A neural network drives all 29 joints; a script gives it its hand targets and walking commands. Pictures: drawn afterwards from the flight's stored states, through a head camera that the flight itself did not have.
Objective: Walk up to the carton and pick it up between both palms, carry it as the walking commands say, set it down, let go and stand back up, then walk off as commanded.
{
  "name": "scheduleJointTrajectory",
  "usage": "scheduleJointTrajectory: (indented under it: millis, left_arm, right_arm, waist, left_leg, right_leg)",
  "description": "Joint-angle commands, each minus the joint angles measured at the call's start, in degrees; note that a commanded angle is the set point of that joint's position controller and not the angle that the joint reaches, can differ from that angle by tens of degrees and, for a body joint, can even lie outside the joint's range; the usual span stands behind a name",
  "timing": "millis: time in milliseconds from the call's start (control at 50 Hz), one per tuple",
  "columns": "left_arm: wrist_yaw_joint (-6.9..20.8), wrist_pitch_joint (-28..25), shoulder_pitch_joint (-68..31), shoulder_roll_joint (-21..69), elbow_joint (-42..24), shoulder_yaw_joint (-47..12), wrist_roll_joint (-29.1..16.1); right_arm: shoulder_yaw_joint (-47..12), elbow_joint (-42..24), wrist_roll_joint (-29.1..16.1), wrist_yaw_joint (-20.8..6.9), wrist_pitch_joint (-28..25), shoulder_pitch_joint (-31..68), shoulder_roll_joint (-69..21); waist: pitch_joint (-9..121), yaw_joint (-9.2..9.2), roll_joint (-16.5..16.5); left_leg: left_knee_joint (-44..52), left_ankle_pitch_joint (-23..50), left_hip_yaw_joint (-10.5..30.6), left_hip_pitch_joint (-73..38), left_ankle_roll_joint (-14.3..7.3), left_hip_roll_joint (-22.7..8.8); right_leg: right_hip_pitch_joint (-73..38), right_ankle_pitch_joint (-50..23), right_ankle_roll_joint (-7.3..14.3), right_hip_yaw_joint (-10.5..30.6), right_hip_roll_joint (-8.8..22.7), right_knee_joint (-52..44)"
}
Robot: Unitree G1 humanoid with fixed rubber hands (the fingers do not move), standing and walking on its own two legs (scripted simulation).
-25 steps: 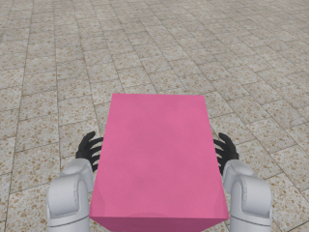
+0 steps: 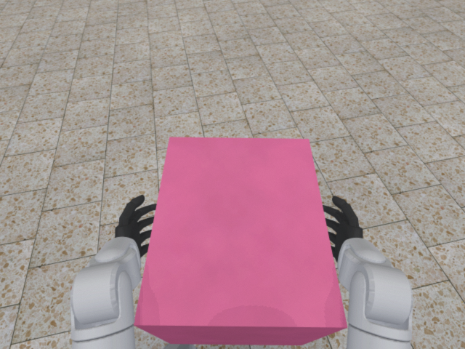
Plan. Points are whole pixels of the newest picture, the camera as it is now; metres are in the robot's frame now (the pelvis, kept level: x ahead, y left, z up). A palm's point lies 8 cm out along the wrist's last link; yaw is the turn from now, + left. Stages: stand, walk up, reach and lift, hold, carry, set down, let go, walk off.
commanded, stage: carry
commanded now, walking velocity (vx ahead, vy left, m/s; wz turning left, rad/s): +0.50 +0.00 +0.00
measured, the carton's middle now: (237, 244) +0.29 +0.01 -0.01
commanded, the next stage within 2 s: none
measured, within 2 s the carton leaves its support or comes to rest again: neither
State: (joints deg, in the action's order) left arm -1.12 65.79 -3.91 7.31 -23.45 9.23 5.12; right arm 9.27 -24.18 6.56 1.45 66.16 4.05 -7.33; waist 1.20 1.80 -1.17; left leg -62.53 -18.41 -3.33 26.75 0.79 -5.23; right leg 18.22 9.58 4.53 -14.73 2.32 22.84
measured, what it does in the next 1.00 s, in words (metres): walks ahead: left foot, then right foot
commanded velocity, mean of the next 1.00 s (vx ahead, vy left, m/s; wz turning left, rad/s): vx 0.50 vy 0.00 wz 0.00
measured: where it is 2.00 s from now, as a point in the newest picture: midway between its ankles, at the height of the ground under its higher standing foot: (237, 157)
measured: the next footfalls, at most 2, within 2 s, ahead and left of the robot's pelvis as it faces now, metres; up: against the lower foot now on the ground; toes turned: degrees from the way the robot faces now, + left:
left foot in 0.32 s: +0.37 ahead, +0.14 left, +0.00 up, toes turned +9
right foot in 0.78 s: +0.67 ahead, -0.09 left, +0.00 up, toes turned -14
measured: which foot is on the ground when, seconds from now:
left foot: up 0.00-0.30, down 0.32-0.78, up 0.80-1.00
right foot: down 0.00-0.34, up 0.36-0.76, down 0.78-1.00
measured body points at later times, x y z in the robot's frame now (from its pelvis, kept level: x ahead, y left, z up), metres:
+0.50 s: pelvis +0.31 +0.05 +0.00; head +0.34 +0.07 +0.45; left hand +0.59 +0.20 +0.06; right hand +0.56 -0.14 +0.07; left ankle +0.33 +0.13 -0.74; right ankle +0.25 -0.09 -0.65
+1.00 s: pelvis +0.62 -0.01 +0.01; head +0.66 -0.03 +0.45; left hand +0.89 +0.16 +0.07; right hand +0.90 -0.18 +0.06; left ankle +0.60 +0.13 -0.67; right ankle +0.63 -0.08 -0.74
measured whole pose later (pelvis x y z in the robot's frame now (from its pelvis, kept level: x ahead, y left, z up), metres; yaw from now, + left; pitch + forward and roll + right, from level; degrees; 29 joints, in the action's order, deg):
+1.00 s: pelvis +0.62 -0.01 +0.01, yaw +0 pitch +5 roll +1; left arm -1.2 65.9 -3.4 7.3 -24.6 9.1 4.9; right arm 8.8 -25.3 6.9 1.3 66.5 4.0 -7.3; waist 1.1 2.3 -0.7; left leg -57.6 -16.1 -3.9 30.0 1.4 -5.4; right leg 14.1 9.5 4.4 -13.9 1.6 18.5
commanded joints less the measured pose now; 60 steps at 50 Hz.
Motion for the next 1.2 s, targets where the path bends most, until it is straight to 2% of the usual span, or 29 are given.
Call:
scheduleJointTrajectory:
  millis: [0, 100, 200, 260, 280, 300, 320, 340, 380, 400, 420, 440, 480, 540, 640, 700, 740, 760, 780, 800, 820, 840, 860, 880, 920, 980, 1040, 1120, 1180]
  left_arm:
    - [13.3, -0.1, -22.8, 48.4, -5.4, -43.8, -23.0]
    - [13.6, 0.2, -20.9, 44.3, -7.3, -43.8, -23.2]
    - [13.4, 1.7, -20.8, 42.0, -6.9, -43.5, -22.6]
    - [13.1, 2.7, -21.6, 40.9, -6.1, -43.6, -21.9]
    - [13.1, 3.1, -21.9, 40.6, -5.5, -43.6, -21.6]
    - [13.0, 3.6, -22.2, 40.3, -4.7, -43.8, -21.0]
    - [13.1, 4.0, -24.7, 40.9, -6.1, -44.8, -21.7]
    - [13.3, 3.8, -25.1, 42.2, -6.0, -45.3, -22.0]
    - [13.0, 3.0, -26.3, 45.9, -5.1, -45.5, -22.4]
    - [12.9, 2.5, -26.9, 47.0, -5.2, -44.9, -22.1]
    - [12.7, 2.0, -26.7, 47.6, -5.0, -44.7, -21.6]
    - [12.4, 1.5, -25.8, 48.0, -4.6, -44.5, -21.0]
    - [11.8, 1.0, -24.5, 48.0, -4.5, -44.2, -20.1]
    - [11.2, 1.2, -23.3, 46.8, -5.3, -45.2, -20.0]
    - [11.3, 2.8, -22.4, 44.7, -5.5, -45.3, -20.1]
    - [11.8, 3.7, -24.2, 43.7, -5.3, -44.4, -20.5]
    - [12.1, 4.0, -24.0, 43.0, -4.1, -43.1, -20.5]
    - [12.2, 4.1, -22.8, 42.6, -2.8, -42.3, -20.5]
    - [12.0, 4.1, -21.6, 42.0, -2.4, -41.9, -20.1]
    - [12.0, 3.8, -21.2, 42.9, -1.2, -42.0, -20.1]
    - [12.0, 3.6, -22.0, 44.4, -1.5, -42.8, -21.3]
    - [12.0, 3.0, -22.9, 45.8, -2.2, -43.0, -21.1]
    - [12.2, 2.4, -24.3, 47.4, -3.5, -43.6, -21.5]
    - [12.4, 1.8, -24.6, 49.0, -4.0, -43.8, -22.1]
    - [12.9, 1.2, -24.0, 49.7, -4.2, -43.8, -22.6]
    - [13.4, 0.6, -23.1, 47.4, -6.0, -44.3, -23.3]
    - [13.6, 0.7, -22.0, 45.1, -7.4, -44.3, -23.5]
    - [13.6, 1.6, -21.4, 42.7, -7.8, -44.2, -23.5]
    - [13.5, 2.6, -21.3, 41.8, -7.3, -44.1, -22.9]
  right_arm:
    - [-44.9, -5.5, -21.4, -11.9, -0.9, 22.9, -47.1]
    - [-45.2, -6.0, -20.2, -10.9, -0.8, 20.8, -45.8]
    - [-44.7, -6.2, -20.6, -11.3, 1.0, 21.8, -44.4]
    - [-44.1, -4.2, -20.7, -11.9, 2.1, 22.7, -43.8]
    - [-43.6, -2.6, -20.6, -12.0, 2.3, 21.9, -43.5]
    - [-42.9, -0.9, -20.2, -12.1, 2.5, 20.2, -42.9]
    - [-41.8, 1.1, -20.0, -12.5, 2.3, 20.0, -42.6]
    - [-43.1, -1.5, -21.0, -12.4, 2.0, 22.1, -44.2]
    - [-43.1, -4.1, -22.4, -12.7, 1.2, 25.5, -46.1]
    - [-43.6, -4.0, -23.2, -13.0, 0.8, 26.5, -47.0]
    - [-43.7, -3.4, -23.6, -13.3, 0.6, 25.6, -47.5]
    - [-43.9, -3.1, -23.7, -13.4, 0.3, 24.9, -47.4]
    - [-44.3, -3.6, -23.6, -13.5, 0.0, 24.2, -46.4]
    - [-44.1, -5.8, -23.2, -13.5, 0.3, 24.2, -44.0]
    - [-43.1, -4.0, -22.0, -13.5, 1.7, 22.0, -41.7]
    - [-43.1, -4.1, -21.5, -13.2, 2.4, 23.3, -41.0]
    - [-43.2, -4.4, -21.6, -13.1, 3.0, 25.3, -40.4]
    - [-43.1, -4.2, -21.5, -13.1, 3.2, 25.7, -40.2]
    - [-43.2, -4.5, -21.6, -13.3, 3.7, 26.0, -40.1]
    - [-44.1, -6.0, -22.3, -13.0, 4.0, 26.3, -40.8]
    - [-44.1, -4.8, -22.4, -12.8, 3.7, 26.3, -42.5]
    - [-44.8, -5.2, -23.2, -13.0, 3.1, 27.1, -44.3]
    - [-44.9, -4.9, -23.6, -13.2, 2.5, 27.1, -45.9]
    - [-45.2, -5.2, -23.9, -13.3, 1.8, 27.3, -47.1]
    - [-44.8, -5.2, -22.7, -12.8, 0.7, 25.2, -47.1]
    - [-45.0, -5.4, -21.0, -11.7, -0.2, 22.5, -46.5]
    - [-45.3, -5.7, -20.2, -11.0, -0.2, 21.1, -45.9]
    - [-45.1, -6.7, -20.5, -11.0, 0.7, 21.6, -44.9]
    - [-44.7, -6.2, -20.6, -11.5, 1.9, 22.0, -44.4]
  waist:
    - [17.9, -0.27, 7.9]
    - [12.3, -0.05, 8.9]
    - [7.5, 0.01, 10.1]
    - [8.7, -0.44, 9.7]
    - [11.5, -1.62, 6.7]
    - [15.1, -3.09, 0.8]
    - [19.5, -3.74, -14.5]
    - [19.9, -2.98, -14.8]
    - [20.0, -2.52, -4.9]
    - [18.4, -2.42, -2.6]
    - [17.7, -2.15, -3.8]
    - [17.0, -2.04, -5.0]
    - [14.6, -2.09, -6.1]
    - [12.4, -2.5, -6.9]
    - [7.5, -2.95, -7.4]
    - [6.5, -3.09, -7.9]
    - [9.8, -1.66, -5.8]
    - [14.3, -0.5, -2.6]
    - [17.0, 0.78, 6.4]
    - [20.6, 0.17, 19.2]
    - [22.3, -0.42, 14.3]
    - [21.5, -0.22, 11.3]
    - [21.4, -0.1, 5.8]
    - [20.1, 0.0, 4.1]
    - [19.5, -0.06, 5.9]
    - [16.9, 0.02, 7.8]
    - [13.3, 0.13, 8.4]
    - [8.6, 0.24, 9.3]
    - [6.6, 0.36, 10.2]
  left_leg:
    - [7.0, 4.2, 0.4, 7.6, 0.6, -1.8]
    - [19.6, 12.4, -3.8, 7.8, 1.0, -1.3]
    - [29.5, 15.5, -7.9, 2.6, 0.6, 1.2]
    - [35.3, 12.8, -10.9, -6.8, 0.1, 2.9]
    - [38.1, 12.4, -12.2, -17.0, -0.4, 4.0]
    - [38.9, 7.7, -2.8, -30.9, -2.8, -1.0]
    - [46.1, 5.4, 24.6, -41.5, -11.4, -16.1]
    - [50.1, 9.1, 33.5, -43.1, -13.5, -20.6]
    - [47.3, 20.6, 20.2, -37.4, -12.1, -17.7]
    - [48.2, 22.4, 14.5, -33.6, -10.1, -16.2]
    - [49.3, 21.3, 9.8, -31.6, -7.9, -14.3]
    - [50.3, 20.5, 6.5, -30.7, -6.9, -12.9]
    - [52.6, 18.6, 3.4, -30.1, -7.0, -11.3]
    - [53.6, 21.9, 0.3, -32.5, -8.2, -10.3]
    - [52.1, 25.6, -5.1, -31.3, -7.6, -8.3]
    - [48.9, 29.0, -5.4, -31.6, -6.1, -9.3]
    - [37.9, 34.9, -9.1, -28.7, -3.5, -7.8]
    - [27.9, 33.9, -10.1, -22.0, -1.7, -6.0]
    - [12.7, 22.9, -9.6, -9.8, 0.0, -3.1]
    - [-2.0, -4.5, -5.9, 7.3, 1.6, 4.7]
    - [-7.9, -7.6, 2.1, 11.3, -0.6, 1.6]
    - [-10.6, -6.1, 3.6, 11.2, -1.2, 0.2]
    - [-9.0, -2.7, 4.4, 9.8, -1.0, -1.4]
    - [-5.3, -0.8, 4.2, 8.9, -0.4, -2.5]
    - [1.5, 1.5, 2.3, 7.5, 0.5, -2.0]
    - [9.2, 5.5, 0.1, 9.0, 1.1, -1.7]
    - [16.6, 11.0, -2.3, 9.1, 1.4, -1.4]
    - [25.4, 15.6, -5.7, 6.1, 1.0, 0.2]
    - [30.7, 15.2, -8.1, 2.6, 0.5, 1.6]
  right_leg:
    - [-22.6, -12.1, 3.0, 16.2, 15.3, -12.8]
    - [-23.6, -16.3, 2.4, 8.9, 12.9, -13.4]
    - [-22.3, -17.4, 1.3, 6.1, 12.1, -10.3]
    - [-20.8, -19.8, -0.8, 3.8, 11.3, -1.6]
    - [-16.9, -20.8, -2.5, 1.7, 9.1, 7.4]
    - [-5.6, -16.0, -4.5, 2.3, 7.1, 20.4]
    - [11.1, 2.6, -6.7, 3.3, -1.4, 39.6]
    - [19.5, 17.5, -5.7, 11.5, -2.4, 48.1]
    - [19.7, 12.8, -4.9, 16.0, 3.4, 53.0]
    - [18.1, 10.2, -5.5, 16.1, 4.7, 49.8]
    - [16.4, 8.3, -6.1, 15.3, 5.7, 46.2]
    - [15.5, 6.3, -6.6, 13.8, 5.8, 43.0]
    - [16.0, 3.1, -7.1, 11.4, 5.4, 36.4]
    - [18.3, -0.1, -7.6, 8.6, 4.5, 28.2]
    - [14.0, -4.2, -5.9, 3.4, 1.9, 12.5]
    - [9.8, -4.4, -4.6, 2.3, 0.5, 7.1]
    - [-1.9, -5.5, -3.7, -0.4, -1.7, 1.8]
    - [-13.9, -3.9, -2.4, 1.6, -0.5, 1.9]
    - [-22.7, 4.2, 0.2, 18.8, 10.6, -4.2]
    - [-33.9, 1.7, 6.8, 42.2, 22.5, -9.2]
    - [-34.6, -6.5, 7.9, 40.1, 22.7, -8.2]
    - [-30.7, -13.9, 7.8, 35.1, 21.2, -7.3]
    - [-28.0, -14.9, 6.5, 29.8, 19.7, -7.5]
    - [-25.1, -15.0, 5.0, 25.5, 18.4, -8.3]
    - [-23.5, -15.4, 3.3, 19.7, 16.2, -10.0]
    - [-24.2, -12.4, 3.6, 16.3, 15.4, -14.1]
    - [-24.9, -15.5, 2.8, 11.3, 13.6, -14.4]
    - [-23.5, -18.1, 2.1, 7.6, 12.0, -12.5]
    - [-23.8, -20.8, 1.2, 6.4, 11.8, -9.3]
